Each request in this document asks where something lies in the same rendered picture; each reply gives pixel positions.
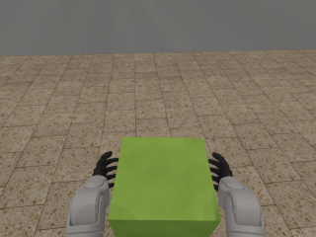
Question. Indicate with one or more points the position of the robot right hand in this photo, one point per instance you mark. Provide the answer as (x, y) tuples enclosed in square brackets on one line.
[(222, 171)]

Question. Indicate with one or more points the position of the carton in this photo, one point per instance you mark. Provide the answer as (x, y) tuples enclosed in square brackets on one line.
[(163, 188)]

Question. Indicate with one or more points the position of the right robot forearm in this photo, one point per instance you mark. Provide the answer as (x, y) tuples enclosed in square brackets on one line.
[(243, 211)]

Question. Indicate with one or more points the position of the left robot forearm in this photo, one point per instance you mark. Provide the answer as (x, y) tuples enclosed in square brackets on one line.
[(87, 210)]

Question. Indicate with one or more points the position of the robot left hand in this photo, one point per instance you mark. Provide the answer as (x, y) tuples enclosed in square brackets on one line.
[(102, 169)]

